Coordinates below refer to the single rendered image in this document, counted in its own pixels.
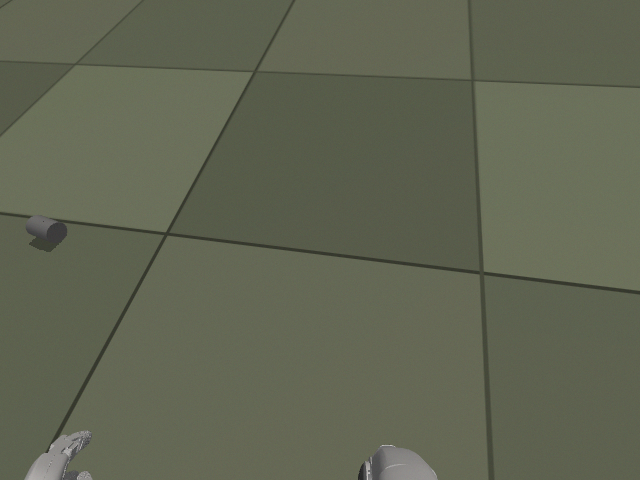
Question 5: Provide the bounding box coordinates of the can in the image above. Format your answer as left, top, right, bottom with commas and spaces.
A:
26, 215, 67, 243

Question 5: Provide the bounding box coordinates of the left robot hand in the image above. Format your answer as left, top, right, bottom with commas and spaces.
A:
24, 430, 93, 480

